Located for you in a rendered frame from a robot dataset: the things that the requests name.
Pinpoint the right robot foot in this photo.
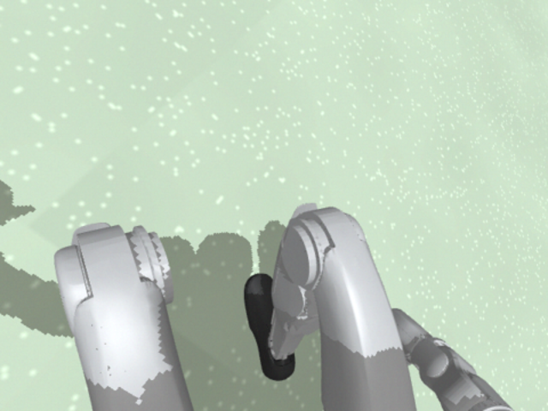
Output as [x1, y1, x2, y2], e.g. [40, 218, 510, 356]
[244, 273, 295, 381]

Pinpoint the right robot arm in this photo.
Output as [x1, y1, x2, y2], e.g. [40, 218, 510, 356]
[410, 337, 514, 411]

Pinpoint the right robot hand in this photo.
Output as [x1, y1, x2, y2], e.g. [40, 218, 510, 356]
[391, 308, 433, 366]

